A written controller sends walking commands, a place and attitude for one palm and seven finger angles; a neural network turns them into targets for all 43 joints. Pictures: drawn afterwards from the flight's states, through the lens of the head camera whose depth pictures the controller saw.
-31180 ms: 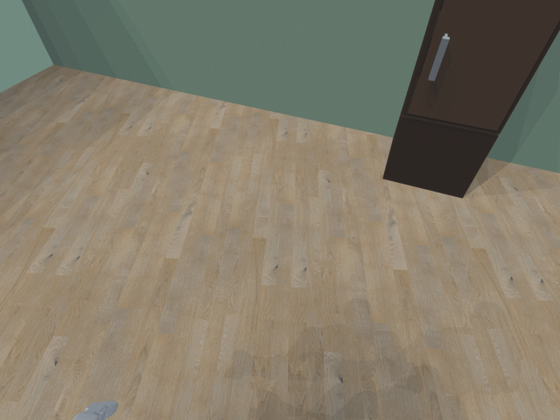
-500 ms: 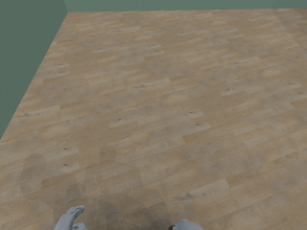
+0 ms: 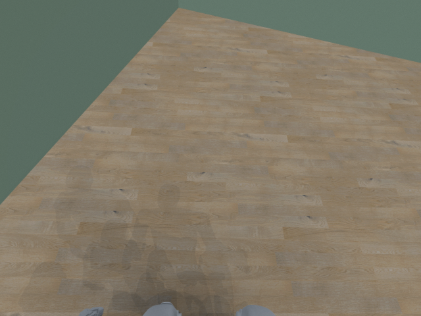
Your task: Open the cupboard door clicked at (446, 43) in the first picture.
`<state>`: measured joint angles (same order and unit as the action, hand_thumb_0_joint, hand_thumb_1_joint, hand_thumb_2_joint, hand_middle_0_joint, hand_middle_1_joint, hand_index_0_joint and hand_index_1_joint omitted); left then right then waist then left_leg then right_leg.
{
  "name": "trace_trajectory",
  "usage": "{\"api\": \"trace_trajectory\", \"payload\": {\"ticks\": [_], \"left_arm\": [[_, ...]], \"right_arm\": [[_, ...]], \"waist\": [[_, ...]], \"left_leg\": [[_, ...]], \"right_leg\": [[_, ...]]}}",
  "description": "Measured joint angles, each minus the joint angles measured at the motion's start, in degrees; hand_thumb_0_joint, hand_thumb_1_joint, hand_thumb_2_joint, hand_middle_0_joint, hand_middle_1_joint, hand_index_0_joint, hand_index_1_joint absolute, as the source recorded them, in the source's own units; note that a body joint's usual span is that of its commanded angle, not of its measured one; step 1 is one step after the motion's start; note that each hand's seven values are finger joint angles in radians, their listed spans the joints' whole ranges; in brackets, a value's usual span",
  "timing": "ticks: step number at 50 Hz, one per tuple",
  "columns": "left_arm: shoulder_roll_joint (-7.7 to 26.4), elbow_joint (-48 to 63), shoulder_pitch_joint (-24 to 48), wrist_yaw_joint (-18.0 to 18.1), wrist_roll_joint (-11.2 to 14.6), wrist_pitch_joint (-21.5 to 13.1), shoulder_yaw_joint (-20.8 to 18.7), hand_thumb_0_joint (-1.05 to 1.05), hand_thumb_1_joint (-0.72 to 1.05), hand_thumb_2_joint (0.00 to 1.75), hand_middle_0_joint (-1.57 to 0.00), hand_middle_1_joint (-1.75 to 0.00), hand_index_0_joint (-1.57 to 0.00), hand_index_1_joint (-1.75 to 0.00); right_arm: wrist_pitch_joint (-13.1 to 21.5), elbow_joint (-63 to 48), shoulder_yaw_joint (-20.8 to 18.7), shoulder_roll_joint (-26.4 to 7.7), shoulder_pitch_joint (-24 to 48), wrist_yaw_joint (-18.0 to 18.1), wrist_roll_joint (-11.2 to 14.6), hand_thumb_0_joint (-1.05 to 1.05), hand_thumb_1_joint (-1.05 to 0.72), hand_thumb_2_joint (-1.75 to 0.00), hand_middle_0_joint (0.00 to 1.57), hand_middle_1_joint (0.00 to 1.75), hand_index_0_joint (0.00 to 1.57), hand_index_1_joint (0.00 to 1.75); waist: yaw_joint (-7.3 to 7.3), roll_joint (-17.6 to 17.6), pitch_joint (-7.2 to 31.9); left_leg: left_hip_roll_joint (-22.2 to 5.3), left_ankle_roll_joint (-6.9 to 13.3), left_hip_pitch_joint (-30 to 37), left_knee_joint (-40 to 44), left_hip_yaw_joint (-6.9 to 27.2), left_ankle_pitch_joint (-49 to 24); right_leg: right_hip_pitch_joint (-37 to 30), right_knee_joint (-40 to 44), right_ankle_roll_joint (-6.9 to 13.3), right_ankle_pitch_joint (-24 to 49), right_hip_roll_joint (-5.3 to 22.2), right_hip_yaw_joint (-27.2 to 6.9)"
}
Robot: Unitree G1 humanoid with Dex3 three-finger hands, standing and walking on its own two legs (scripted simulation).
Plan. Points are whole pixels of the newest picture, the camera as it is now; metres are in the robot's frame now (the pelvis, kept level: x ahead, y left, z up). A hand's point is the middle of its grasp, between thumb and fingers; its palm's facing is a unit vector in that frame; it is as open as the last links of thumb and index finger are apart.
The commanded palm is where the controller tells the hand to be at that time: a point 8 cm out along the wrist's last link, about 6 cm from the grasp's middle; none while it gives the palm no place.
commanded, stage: turn to face it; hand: left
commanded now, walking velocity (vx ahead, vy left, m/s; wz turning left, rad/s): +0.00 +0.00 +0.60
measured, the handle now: out of the picture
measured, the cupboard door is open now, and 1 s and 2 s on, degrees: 48 48 48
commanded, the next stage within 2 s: none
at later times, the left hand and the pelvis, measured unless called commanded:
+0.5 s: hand out of the picture +0.02 +0.12 -0.14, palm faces +0.32 -0.91 -0.25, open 7.4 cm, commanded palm none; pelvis +0.03 -0.08 +0.02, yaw +19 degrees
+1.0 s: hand out of the picture +0.02 +0.13 -0.14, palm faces +0.56 -0.75 -0.34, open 7.4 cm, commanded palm none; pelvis +0.06 -0.12 +0.00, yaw +37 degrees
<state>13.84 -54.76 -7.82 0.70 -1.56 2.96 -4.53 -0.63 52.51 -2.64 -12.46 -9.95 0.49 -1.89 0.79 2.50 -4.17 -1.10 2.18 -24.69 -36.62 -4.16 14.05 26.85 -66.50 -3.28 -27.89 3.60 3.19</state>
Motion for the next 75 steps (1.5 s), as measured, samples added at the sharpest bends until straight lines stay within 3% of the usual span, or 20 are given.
{"api": "trace_trajectory", "payload": {"ticks": [8,12,13,15,18,22,27,30,33,37,41,46,48,51,54,62,65,67,70,75], "left_arm": [[1.2,2.6,0.2,0.0,0.4,0.0,0.2,0.00,0.91,0.90,-0.19,-0.30,-0.20,-0.30],[1.3,4.0,-0.7,-0.1,0.5,-0.9,0.7,0.00,0.91,0.90,-0.19,-0.30,-0.20,-0.30],[1.0,4.1,-1.0,0.1,0.2,-1.5,0.7,0.00,0.91,0.90,-0.19,-0.30,-0.20,-0.30],[-0.3,3.9,-1.6,0.3,0.0,-1.7,1.5,0.00,0.91,0.90,-0.19,-0.30,-0.20,-0.30],[-1.9,3.6,-3.4,0.5,0.1,-1.7,2.2,0.00,0.90,0.90,-0.19,-0.30,-0.20,-0.30],[-2.7,3.4,-5.0,0.5,0.0,-2.0,2.6,0.00,0.90,0.90,-0.20,-0.30,-0.20,-0.30],[-2.8,3.1,-6.0,0.1,-0.3,-2.3,2.7,0.00,0.90,0.90,-0.20,-0.30,-0.20,-0.30],[-2.1,2.8,-7.1,-0.2,0.2,-2.0,2.2,0.00,0.90,0.90,-0.20,-0.30,-0.21,-0.30],[-0.1,2.0,-5.3,-0.1,0.5,0.1,1.6,0.01,0.90,0.90,-0.20,-0.30,-0.20,-0.30],[1.2,2.3,-2.4,0.0,0.3,1.0,0.6,0.01,0.90,0.90,-0.20,-0.30,-0.20,-0.30],[1.5,3.8,-0.7,-0.4,0.3,0.6,0.4,0.01,0.90,0.90,-0.20,-0.30,-0.20,-0.30],[1.5,5.7,0.0,-0.5,0.5,-0.7,0.5,0.01,0.90,0.90,-0.19,-0.30,-0.20,-0.30],[0.9,6.1,-0.3,-0.2,0.1,-1.8,0.7,0.00,0.90,0.90,-0.19,-0.30,-0.20,-0.30],[-1.1,6.0,-1.1,0.3,-0.1,-2.1,1.7,0.00,0.90,0.90,-0.19,-0.30,-0.20,-0.30],[-2.2,5.6,-2.4,0.6,0.0,-1.8,2.2,0.00,0.90,0.90,-0.20,-0.30,-0.20,-0.30],[-2.5,4.4,-4.6,0.1,-0.3,-2.2,2.5,0.00,0.90,0.90,-0.20,-0.30,-0.20,-0.30],[-1.7,3.8,-5.9,-0.3,0.2,-1.6,1.9,0.00,0.90,0.90,-0.20,-0.30,-0.21,-0.30],[-0.3,2.9,-4.9,-0.1,0.4,-0.1,1.4,0.00,0.90,0.90,-0.20,-0.30,-0.20,-0.30],[1.0,2.2,-3.2,0.1,0.3,1.2,0.6,0.01,0.90,0.90,-0.20,-0.30,-0.20,-0.30],[1.4,3.6,-0.8,-0.4,0.3,0.8,0.2,0.01,0.90,0.90,-0.20,-0.30,-0.20,-0.30]], "right_arm": [[-1.0,0.0,-0.2,-0.5,-0.2,-0.6,0.1,0.00,-0.90,-0.90,0.20,0.30,0.20,0.30],[-2.3,-0.4,-1.0,-0.9,-0.5,-1.0,0.5,0.00,-0.90,-0.90,0.20,0.30,0.21,0.30],[-2.8,-0.2,-1.3,-1.2,-0.2,-1.0,0.7,0.00,-0.90,-0.90,0.20,0.30,0.21,0.30],[-3.5,0.2,-2.1,-2.3,0.6,-1.3,0.7,0.00,-0.90,-0.90,0.20,0.30,0.21,0.30],[-4.0,0.4,-2.5,-3.2,1.3,-1.8,0.6,0.00,-0.91,-0.90,0.20,0.30,0.20,0.30],[-4.1,0.1,-2.2,-2.8,2.3,-2.2,0.9,0.00,-0.91,-0.90,0.20,0.30,0.20,0.30],[-3.8,-0.6,-1.5,-2.4,4.5,-2.4,1.1,0.00,-0.91,-0.90,0.20,0.30,0.20,0.30],[-2.8,-1.9,-0.9,-2.7,5.1,-2.4,0.9,0.00,-0.91,-0.90,0.20,0.30,0.20,0.30],[-1.3,-2.6,-0.6,-1.7,5.4,-1.9,0.7,0.00,-0.91,-0.90,0.20,0.30,0.20,0.30],[-1.3,-2.6,0.0,-0.8,4.1,-0.9,0.4,0.00,-0.90,-0.90,0.20,0.30,0.20,0.30],[-1.8,-1.8,0.1,-0.7,2.7,-0.8,0.2,0.00,-0.90,-0.90,0.20,0.30,0.21,0.30],[-2.8,-1.2,-0.5,-0.8,1.0,-1.1,0.3,0.00,-0.90,-0.90,0.20,0.30,0.21,0.30],[-3.3,-0.8,-1.2,-1.5,0.8,-1.2,0.7,0.00,-0.90,-0.90,0.20,0.30,0.21,0.30],[-4.0,0.0,-2.1,-2.8,1.0,-1.5,0.7,0.00,-0.90,-0.90,0.20,0.30,0.20,0.30],[-4.3,0.4,-2.3,-2.8,1.1,-1.9,0.8,0.00,-0.91,-0.90,0.20,0.30,0.20,0.30],[-3.8,-0.2,-1.3,-1.7,3.0,-2.5,1.1,0.00,-0.91,-0.90,0.20,0.30,0.20,0.30],[-2.7,-1.4,-1.0,-1.9,3.5,-2.5,0.9,0.00,-0.91,-0.90,0.20,0.30,0.20,0.30],[-1.7,-1.9,-0.9,-1.2,4.0,-2.1,0.7,0.00,-0.91,-0.90,0.20,0.30,0.20,0.30],[-1.2,-2.2,-0.3,-0.5,3.3,-1.3,0.4,0.00,-0.91,-0.90,0.20,0.30,0.20,0.30],[-1.5,-1.3,0.0,-0.4,2.0,-0.7,0.2,0.00,-0.90,-0.90,0.20,0.30,0.20,0.30]], "waist": [[-0.56,-3.5,-0.6],[-0.29,-4.2,0.2],[-0.68,-4.3,0.2],[-0.51,-5.3,-0.6],[-0.16,-4.7,-0.7],[-0.20,-2.0,-1.1],[-1.49,0.0,-2.3],[-1.68,0.2,-1.9],[-1.69,1.6,-2.6],[-1.82,0.7,-2.6],[-1.55,-1.4,-2.1],[-0.58,-3.7,-1.2],[-0.65,-4.6,-1.0],[0.01,-5.6,-1.7],[0.41,-4.0,-1.8],[-1.00,-0.1,-2.5],[-1.07,0.2,-1.8],[-1.16,1.5,-2.3],[-1.28,1.6,-2.4],[-1.37,-0.5,-2.2]], "left_leg": [[0.6,-1.9,1.7,6.8,6.1,-4.2],[1.5,-3.8,0.1,4.0,9.3,-3.2],[1.8,-4.2,-1.2,0.6,9.5,1.2],[2.4,-4.3,-4.5,-11.3,8.7,10.1],[2.0,-5.2,-7.3,-24.9,5.2,11.5],[0.5,-6.3,-4.5,-22.1,1.7,10.9],[0.0,-5.7,1.8,-8.4,-0.8,10.6],[0.3,-3.9,7.0,2.8,-1.3,2.1],[1.5,-1.1,5.1,0.0,0.4,3.3],[1.3,-1.8,5.4,2.4,3.3,2.0],[1.1,-2.6,5.9,5.3,6.0,-0.1],[1.1,-4.7,4.2,3.5,9.9,0.4],[1.5,-4.5,1.4,-2.7,10.6,6.2],[2.2,-4.6,-3.7,-20.3,7.9,13.4],[1.2,-5.6,-4.8,-26.3,3.9,12.6],[0.2,-5.6,3.6,-6.3,-1.0,10.5],[0.5,-3.3,7.5,3.2,-0.8,1.1],[1.4,-1.3,5.9,0.4,0.1,2.4],[1.5,-1.0,5.7,1.1,2.2,3.6],[1.4,-2.1,6.7,5.7,5.9,0.5]], "right_leg": [[-1.7,15.1,-0.8,2.1,-0.6,-3.6],[-9.0,32.3,0.2,6.2,-1.4,-2.9],[-9.3,33.2,1.3,7.3,-1.4,-2.7],[-9.9,31.9,2.6,8.0,-0.9,-1.1],[-12.5,34.3,3.1,8.8,0.6,1.0],[-15.3,37.0,3.2,9.4,2.5,3.7],[-15.7,34.9,2.9,7.3,4.1,7.5],[-13.6,28.9,2.0,4.1,4.9,9.7],[-6.6,12.5,-0.2,-3.9,4.0,4.0],[-0.2,3.5,-1.0,-0.7,1.7,-0.5],[0.2,9.0,-1.1,2.1,0.9,-2.6],[-6.9,27.4,-0.5,6.6,-1.0,-2.3],[-8.5,31.1,1.5,7.9,-1.2,-1.4],[-10.1,31.4,3.3,8.4,0.0,1.1],[-12.7,34.5,3.6,9.5,1.7,2.9],[-14.8,34.0,2.9,7.7,4.6,8.6],[-12.4,27.6,1.8,4.4,5.4,10.3],[-7.8,17.1,0.3,-2.5,4.9,6.0],[-2.1,6.4,-0.5,-2.7,2.6,1.1],[0.4,8.0,-1.0,2.1,1.1,-2.3]]}}
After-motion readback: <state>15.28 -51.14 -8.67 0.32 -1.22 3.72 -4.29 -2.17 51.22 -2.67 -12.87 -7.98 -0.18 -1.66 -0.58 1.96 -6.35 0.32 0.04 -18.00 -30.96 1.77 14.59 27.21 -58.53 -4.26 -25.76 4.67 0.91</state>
